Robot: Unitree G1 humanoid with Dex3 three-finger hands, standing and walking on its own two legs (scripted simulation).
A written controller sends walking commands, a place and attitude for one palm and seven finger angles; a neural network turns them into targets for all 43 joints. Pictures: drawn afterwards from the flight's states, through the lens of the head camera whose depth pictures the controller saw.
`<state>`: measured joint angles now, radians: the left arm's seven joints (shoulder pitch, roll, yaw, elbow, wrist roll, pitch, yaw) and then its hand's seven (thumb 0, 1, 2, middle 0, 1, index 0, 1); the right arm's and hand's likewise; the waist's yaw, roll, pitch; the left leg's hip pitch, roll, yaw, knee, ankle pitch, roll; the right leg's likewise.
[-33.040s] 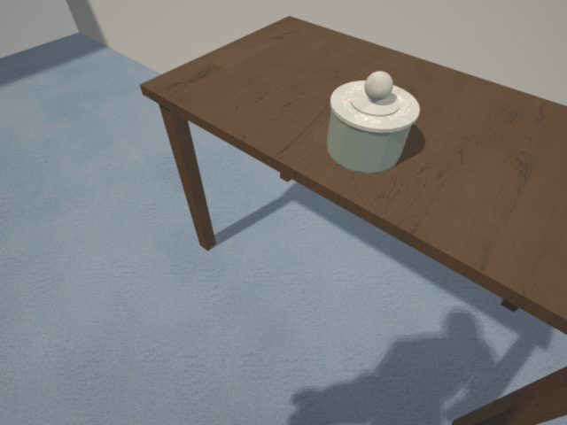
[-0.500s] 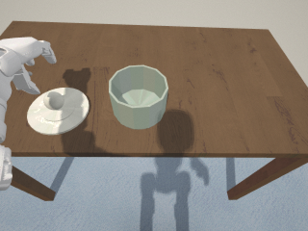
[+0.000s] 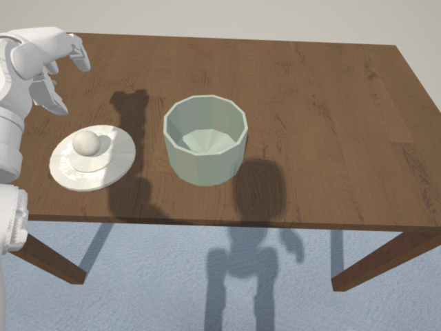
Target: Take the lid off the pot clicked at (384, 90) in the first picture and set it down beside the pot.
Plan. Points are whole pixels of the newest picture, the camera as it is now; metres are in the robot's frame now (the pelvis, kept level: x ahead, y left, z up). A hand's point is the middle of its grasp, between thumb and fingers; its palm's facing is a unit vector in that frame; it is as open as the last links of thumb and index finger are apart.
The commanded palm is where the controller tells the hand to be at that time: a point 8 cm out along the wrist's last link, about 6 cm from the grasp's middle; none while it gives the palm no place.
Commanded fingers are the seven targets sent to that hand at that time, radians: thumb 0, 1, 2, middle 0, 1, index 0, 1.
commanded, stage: draw the hand back to the body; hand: left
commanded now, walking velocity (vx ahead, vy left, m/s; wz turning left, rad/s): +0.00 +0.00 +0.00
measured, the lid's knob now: (86, 143) +0.46 +0.29 +0.04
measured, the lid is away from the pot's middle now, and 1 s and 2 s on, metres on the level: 0.25 0.25 0.25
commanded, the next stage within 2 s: none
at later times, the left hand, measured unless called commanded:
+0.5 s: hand (40, 112) +0.41 +0.29 +0.18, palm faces -0.28 -0.06 -0.96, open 11.0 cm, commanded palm +0.38 +0.28 +0.25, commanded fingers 0.00 -0.04 0.71 -0.37 -0.81 -0.37 -0.81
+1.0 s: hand (72, 105) +0.38 +0.21 +0.22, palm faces +0.42 -0.86 -0.28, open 10.2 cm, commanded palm +0.32 +0.25 +0.23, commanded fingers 0.00 0.38 0.80 -0.30 -0.58 -0.30 -0.58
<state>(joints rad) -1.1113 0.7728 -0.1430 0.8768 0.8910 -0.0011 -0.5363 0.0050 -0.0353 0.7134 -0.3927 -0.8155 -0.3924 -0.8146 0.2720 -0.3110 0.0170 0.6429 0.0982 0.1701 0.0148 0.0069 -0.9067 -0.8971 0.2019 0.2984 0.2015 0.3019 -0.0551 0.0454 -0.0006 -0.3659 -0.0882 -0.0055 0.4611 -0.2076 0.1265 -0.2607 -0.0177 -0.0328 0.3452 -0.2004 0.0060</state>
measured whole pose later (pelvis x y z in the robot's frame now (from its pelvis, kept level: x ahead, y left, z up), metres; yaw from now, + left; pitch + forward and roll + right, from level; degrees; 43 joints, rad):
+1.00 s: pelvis +0.02 -0.06 +0.00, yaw -2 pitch +0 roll -1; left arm -0.29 0.51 0.39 0.20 -0.08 -0.09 0.05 0.01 0.16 0.75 -0.35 -0.70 -0.35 -0.70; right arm 0.23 -0.28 0.02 0.65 0.06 0.04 -0.02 0.01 -0.91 -0.90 0.20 0.30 0.20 0.30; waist 0.00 0.05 0.03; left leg -0.17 -0.01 0.01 0.43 -0.25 0.04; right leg -0.09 0.07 0.03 0.33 -0.23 -0.04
